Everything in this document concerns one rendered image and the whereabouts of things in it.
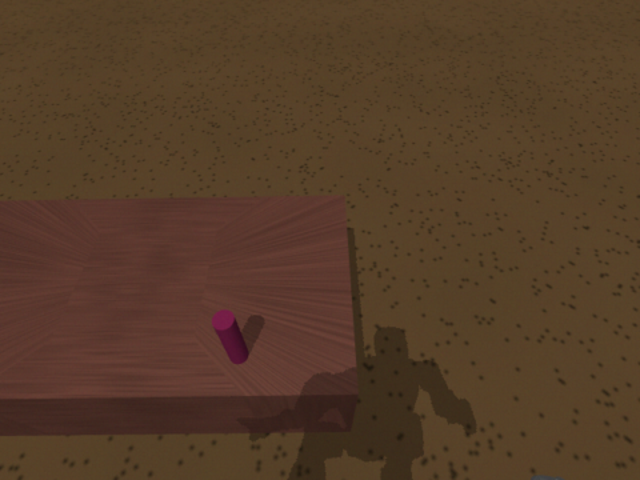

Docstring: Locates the can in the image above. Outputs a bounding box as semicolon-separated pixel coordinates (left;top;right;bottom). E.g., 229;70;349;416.
212;310;249;364

